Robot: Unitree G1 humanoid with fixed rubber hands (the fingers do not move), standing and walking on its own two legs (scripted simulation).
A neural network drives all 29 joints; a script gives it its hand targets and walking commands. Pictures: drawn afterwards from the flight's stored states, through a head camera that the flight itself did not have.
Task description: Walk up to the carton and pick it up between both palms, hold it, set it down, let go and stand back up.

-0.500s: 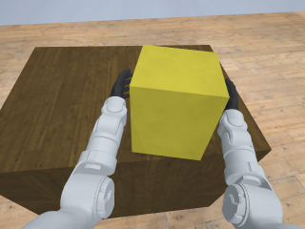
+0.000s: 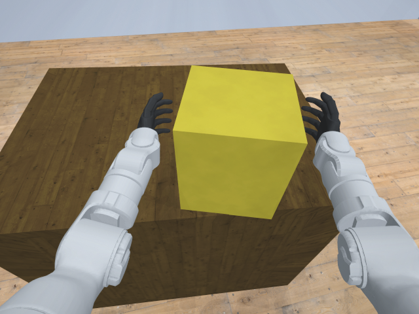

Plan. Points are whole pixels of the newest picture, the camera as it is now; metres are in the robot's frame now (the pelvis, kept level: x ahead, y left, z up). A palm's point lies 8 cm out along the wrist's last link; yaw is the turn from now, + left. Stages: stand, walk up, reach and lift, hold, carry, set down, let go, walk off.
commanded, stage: set down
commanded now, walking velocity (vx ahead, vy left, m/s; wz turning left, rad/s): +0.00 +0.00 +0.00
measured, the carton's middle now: (233, 145) +0.43 -0.07 +0.08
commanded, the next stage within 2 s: none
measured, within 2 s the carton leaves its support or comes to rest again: neither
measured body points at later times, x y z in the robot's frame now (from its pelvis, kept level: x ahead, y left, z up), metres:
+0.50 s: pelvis -0.05 -0.02 -0.01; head -0.05 -0.01 +0.44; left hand +0.42 +0.12 +0.19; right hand +0.36 -0.26 +0.18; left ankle -0.02 +0.12 -0.75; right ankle +0.01 -0.11 -0.75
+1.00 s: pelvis -0.05 -0.03 -0.01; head -0.03 -0.01 +0.44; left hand +0.46 +0.15 +0.24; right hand +0.40 -0.28 +0.25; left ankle -0.03 +0.12 -0.75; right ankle +0.01 -0.11 -0.75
